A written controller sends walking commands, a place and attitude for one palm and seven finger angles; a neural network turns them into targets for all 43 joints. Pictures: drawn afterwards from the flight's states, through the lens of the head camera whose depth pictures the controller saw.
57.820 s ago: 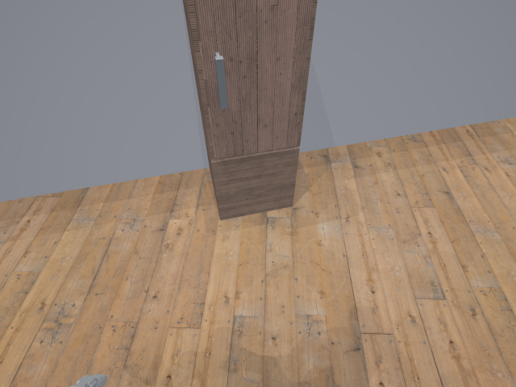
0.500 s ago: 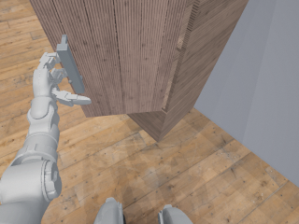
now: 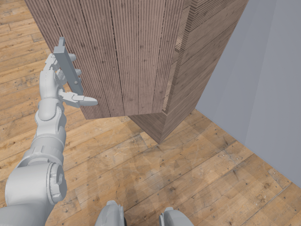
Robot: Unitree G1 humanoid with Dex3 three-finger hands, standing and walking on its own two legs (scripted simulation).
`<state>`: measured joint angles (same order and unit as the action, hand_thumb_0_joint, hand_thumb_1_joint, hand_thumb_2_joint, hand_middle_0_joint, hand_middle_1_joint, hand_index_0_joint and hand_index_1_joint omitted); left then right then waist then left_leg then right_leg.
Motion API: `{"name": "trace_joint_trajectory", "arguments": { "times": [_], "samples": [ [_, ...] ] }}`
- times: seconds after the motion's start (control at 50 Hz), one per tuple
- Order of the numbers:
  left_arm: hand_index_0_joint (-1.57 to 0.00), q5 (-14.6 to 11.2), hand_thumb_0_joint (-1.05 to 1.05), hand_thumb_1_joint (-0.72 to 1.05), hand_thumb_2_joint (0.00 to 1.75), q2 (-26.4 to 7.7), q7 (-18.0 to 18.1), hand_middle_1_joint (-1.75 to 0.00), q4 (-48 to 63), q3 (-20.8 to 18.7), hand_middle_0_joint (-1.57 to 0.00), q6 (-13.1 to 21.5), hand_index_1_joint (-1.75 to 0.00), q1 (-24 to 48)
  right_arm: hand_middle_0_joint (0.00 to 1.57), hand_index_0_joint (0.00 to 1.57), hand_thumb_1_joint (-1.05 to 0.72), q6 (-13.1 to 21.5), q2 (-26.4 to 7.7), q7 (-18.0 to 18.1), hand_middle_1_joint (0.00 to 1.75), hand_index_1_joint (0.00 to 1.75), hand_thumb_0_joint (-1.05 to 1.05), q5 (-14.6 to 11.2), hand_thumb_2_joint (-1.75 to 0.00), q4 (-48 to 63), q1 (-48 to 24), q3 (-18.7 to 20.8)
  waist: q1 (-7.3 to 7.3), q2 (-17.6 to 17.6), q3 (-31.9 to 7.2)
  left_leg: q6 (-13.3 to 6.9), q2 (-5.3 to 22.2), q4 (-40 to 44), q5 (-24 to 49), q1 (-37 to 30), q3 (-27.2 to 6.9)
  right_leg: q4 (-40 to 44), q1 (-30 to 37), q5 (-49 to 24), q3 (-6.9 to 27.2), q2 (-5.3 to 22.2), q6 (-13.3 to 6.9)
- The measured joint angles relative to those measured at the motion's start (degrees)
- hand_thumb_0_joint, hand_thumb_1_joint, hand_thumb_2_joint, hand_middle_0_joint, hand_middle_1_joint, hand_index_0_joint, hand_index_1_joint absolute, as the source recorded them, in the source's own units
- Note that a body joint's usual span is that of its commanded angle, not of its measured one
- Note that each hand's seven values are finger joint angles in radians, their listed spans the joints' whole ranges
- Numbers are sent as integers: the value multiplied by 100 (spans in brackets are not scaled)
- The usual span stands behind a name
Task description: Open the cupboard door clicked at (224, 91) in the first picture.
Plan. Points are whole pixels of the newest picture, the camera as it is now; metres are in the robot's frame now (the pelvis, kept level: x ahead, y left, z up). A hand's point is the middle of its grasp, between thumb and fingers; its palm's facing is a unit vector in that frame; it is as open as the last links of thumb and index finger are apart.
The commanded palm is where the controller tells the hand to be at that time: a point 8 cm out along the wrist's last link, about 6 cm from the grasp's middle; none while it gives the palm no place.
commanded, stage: slide the fingers in behind the handle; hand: left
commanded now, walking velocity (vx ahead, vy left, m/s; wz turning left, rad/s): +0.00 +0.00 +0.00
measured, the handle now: (71, 68) +0.53 +0.19 +0.07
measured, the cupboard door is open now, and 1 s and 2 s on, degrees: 52 52 94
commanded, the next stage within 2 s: close the thumb around the handle in 0.12 s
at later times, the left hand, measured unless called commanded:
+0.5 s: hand (76, 83) +0.48 +0.17 +0.07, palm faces +0.10 -1.00 +0.00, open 11.7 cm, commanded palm +0.45 +0.22 +0.07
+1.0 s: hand (79, 84) +0.48 +0.17 +0.07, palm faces +0.11 -0.99 +0.00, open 5.9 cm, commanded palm +0.45 +0.21 +0.07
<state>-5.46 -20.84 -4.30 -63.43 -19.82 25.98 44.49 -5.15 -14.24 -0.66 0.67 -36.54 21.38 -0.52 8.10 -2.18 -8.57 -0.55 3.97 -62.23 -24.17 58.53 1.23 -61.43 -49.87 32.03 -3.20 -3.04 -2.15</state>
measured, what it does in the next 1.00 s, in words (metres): stands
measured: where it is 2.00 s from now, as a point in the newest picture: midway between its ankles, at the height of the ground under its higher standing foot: outside the picture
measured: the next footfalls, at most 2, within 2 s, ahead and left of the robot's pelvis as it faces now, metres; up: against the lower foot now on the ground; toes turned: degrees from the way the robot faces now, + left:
none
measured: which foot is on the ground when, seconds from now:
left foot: down 0.00-1.00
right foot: down 0.00-1.00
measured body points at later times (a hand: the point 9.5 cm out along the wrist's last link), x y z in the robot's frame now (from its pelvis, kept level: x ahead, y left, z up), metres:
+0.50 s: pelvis +0.00 +0.00 +0.00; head +0.10 +0.02 +0.44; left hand +0.47 +0.22 +0.07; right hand +0.02 -0.26 -0.12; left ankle +0.05 +0.12 -0.66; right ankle -0.03 -0.10 -0.66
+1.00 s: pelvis +0.00 +0.00 +0.00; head +0.10 +0.01 +0.44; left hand +0.47 +0.22 +0.07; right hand +0.02 -0.26 -0.12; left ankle +0.05 +0.12 -0.66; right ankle -0.03 -0.10 -0.66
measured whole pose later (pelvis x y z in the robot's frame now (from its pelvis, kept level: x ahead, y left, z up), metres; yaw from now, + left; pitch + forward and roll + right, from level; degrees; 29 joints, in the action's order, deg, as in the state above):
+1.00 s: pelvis +0.00 +0.00 +0.00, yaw +0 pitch +20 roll -2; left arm -4.9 -19.2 -2.8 -64.1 -18.7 27.1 45.0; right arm -5.5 -14.5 -0.6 0.9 -37.2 20.8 -0.3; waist 8.1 -2.2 -8.6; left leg -0.8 3.6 -62.3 -23.9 58.8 1.1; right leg -61.5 -50.0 31.8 -3.2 -2.8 -1.9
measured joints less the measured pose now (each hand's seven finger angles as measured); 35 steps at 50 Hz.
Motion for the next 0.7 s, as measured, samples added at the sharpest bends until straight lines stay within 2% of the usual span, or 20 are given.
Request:
{"name": "trace_joint_trajectory", "arguments": {
  "times": [0.18,0.36,0.5,0.7],
  "samples": [
    [-30,-59,-1,-50,30,-35,-153,-120,-93,64,-30,-24,-120,26,20,20,-90,11,-38,29,30,30,1,-25,-89,-37,-39,10,-18,20,9,6,-13,-17,7,41,-56,11,-8,-1,-52,2,-7],
    [-30,-31,-1,-42,33,32,-68,-121,-25,94,-30,56,-121,108,20,20,-90,38,-49,28,30,30,1,3,-89,-79,-96,38,-6,1,7,-16,-22,-80,-19,130,-43,-43,-93,18,-38,13,17],
    [-32,-35,-1,-15,45,92,-13,-124,49,113,-32,-14,-124,-28,20,20,-90,-12,-1,-8,30,30,1,2,-89,-39,-28,23,-30,-22,-29,-34,-24,-9,-25,12,8,24,5,5,15,19,37],
    [-36,18,0,37,68,134,63,-129,-66,145,-36,39,-129,-1,20,20,-90,-24,25,-24,30,30,1,9,-89,-29,-39,-4,-21,-14,-15,-39,-37,-5,-5,-17,-5,26,40,-6,3,27,41]
  ]
}}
